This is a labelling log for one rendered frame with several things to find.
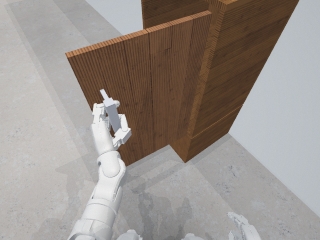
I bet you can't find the right robot hand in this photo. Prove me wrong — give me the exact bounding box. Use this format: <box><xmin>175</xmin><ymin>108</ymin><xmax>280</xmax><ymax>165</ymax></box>
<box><xmin>227</xmin><ymin>212</ymin><xmax>262</xmax><ymax>240</ymax></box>

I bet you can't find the handle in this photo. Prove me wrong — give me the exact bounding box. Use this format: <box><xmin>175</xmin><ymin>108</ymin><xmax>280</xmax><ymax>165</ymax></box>
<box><xmin>100</xmin><ymin>89</ymin><xmax>122</xmax><ymax>133</ymax></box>

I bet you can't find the left robot hand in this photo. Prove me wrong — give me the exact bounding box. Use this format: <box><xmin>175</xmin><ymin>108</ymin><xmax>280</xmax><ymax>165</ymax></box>
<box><xmin>90</xmin><ymin>100</ymin><xmax>132</xmax><ymax>156</ymax></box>

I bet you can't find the cupboard door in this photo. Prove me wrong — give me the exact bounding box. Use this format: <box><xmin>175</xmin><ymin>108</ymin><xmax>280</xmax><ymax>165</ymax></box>
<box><xmin>65</xmin><ymin>10</ymin><xmax>213</xmax><ymax>167</ymax></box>

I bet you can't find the left robot forearm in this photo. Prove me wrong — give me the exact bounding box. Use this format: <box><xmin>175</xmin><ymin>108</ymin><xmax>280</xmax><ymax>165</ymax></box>
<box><xmin>67</xmin><ymin>150</ymin><xmax>128</xmax><ymax>240</ymax></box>

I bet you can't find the robot shin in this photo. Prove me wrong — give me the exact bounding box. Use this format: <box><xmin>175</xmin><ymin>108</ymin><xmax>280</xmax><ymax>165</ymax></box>
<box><xmin>185</xmin><ymin>233</ymin><xmax>195</xmax><ymax>238</ymax></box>
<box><xmin>126</xmin><ymin>229</ymin><xmax>136</xmax><ymax>233</ymax></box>

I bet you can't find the left robot shin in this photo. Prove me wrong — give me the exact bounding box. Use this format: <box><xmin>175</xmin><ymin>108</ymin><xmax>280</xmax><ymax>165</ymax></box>
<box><xmin>126</xmin><ymin>229</ymin><xmax>136</xmax><ymax>233</ymax></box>

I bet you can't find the right robot shin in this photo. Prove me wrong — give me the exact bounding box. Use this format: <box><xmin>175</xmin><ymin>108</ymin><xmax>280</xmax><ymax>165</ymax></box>
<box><xmin>185</xmin><ymin>233</ymin><xmax>195</xmax><ymax>238</ymax></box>

